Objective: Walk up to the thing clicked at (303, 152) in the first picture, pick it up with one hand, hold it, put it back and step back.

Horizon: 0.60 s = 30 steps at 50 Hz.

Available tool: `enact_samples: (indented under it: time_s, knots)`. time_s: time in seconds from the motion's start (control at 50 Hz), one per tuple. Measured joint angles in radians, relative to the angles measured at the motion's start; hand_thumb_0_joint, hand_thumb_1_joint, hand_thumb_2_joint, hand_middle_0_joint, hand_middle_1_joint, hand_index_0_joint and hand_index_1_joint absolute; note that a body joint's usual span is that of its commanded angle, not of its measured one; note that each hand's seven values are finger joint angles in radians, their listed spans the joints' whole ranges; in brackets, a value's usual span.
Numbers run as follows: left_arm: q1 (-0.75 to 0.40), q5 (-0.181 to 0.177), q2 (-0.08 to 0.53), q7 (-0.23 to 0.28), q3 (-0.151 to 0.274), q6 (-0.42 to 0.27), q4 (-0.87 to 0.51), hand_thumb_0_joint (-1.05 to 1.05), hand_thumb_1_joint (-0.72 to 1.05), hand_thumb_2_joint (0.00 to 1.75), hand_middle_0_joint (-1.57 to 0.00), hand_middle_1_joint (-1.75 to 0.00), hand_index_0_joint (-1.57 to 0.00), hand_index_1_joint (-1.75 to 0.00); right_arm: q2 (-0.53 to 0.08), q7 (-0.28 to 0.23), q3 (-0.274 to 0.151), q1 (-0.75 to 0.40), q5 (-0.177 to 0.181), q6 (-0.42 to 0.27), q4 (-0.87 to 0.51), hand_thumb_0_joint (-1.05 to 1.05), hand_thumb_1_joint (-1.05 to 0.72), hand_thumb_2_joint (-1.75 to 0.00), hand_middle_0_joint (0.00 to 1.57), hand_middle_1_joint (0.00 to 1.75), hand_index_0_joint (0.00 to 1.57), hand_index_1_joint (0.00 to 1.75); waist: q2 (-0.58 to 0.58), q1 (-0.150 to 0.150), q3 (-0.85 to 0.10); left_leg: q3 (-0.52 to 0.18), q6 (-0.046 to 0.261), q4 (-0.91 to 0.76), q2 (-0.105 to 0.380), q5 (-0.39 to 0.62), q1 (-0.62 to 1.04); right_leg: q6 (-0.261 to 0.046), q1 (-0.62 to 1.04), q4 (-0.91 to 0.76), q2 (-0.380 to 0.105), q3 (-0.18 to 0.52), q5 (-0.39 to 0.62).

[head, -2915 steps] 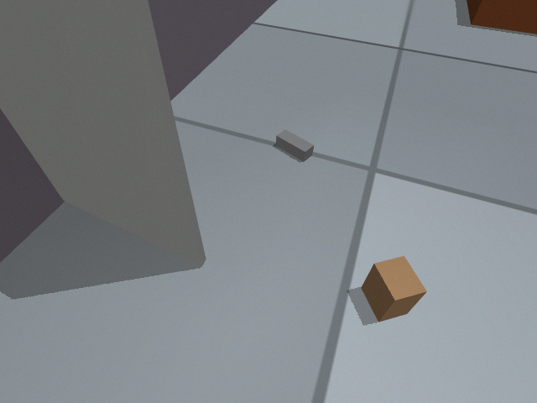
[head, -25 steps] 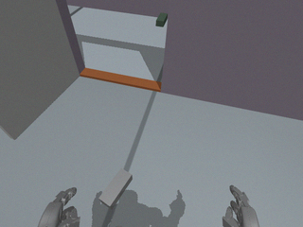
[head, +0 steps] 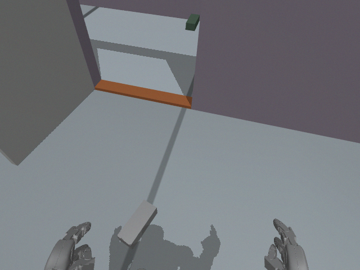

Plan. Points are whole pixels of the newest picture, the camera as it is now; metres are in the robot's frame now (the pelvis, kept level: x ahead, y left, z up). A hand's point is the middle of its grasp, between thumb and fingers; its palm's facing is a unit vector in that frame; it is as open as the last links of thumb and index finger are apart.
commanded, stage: home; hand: left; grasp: from above
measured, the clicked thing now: (138, 223) +0.45 +0.19 -0.68
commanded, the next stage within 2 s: stand in 0.68 s
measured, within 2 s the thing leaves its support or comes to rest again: neither
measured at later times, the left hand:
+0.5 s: hand (92, 258) +0.17 +0.18 -0.05, palm faces +0.04 -0.98 -0.21, open 7.4 cm
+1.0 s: hand out of the picture +0.14 +0.22 -0.09, palm faces +0.02 -0.94 -0.34, open 7.4 cm
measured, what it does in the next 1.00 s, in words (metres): stands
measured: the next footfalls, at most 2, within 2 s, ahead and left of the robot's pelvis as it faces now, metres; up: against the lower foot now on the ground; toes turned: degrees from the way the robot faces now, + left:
none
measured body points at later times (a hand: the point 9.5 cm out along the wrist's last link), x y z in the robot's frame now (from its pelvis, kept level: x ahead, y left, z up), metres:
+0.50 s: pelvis +0.01 +0.00 +0.00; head +0.03 +0.01 +0.45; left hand +0.17 +0.23 -0.03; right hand +0.17 -0.25 -0.06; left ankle +0.00 +0.13 -0.68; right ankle +0.00 -0.14 -0.68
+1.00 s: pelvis -0.01 +0.00 +0.02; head +0.03 +0.00 +0.47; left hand +0.13 +0.27 -0.07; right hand +0.13 -0.27 -0.09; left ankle +0.00 +0.13 -0.68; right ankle +0.00 -0.14 -0.68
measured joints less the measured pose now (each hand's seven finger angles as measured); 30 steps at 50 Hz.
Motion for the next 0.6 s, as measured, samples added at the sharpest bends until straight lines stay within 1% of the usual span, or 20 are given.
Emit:
enact_samples:
  time_s: [0.6]
  knots:
    - [0.004,-0.003,0.003,0.004,0.001,0.002,-0.007,0.02,0.9,0.9,-0.2,-0.3,-0.2,-0.3,0.0,0.006,-0.004,-0.003,0.002,0.018,-0.008,0.01,-0.9,-0.9,0.2,0.3,0.2,0.3,0.003,-0.001,-0.005,-0.003,0.002,0.004,0.0,-0.013,0.001,0.002,0.005,-0.002,0.0,-0.002,-0.01]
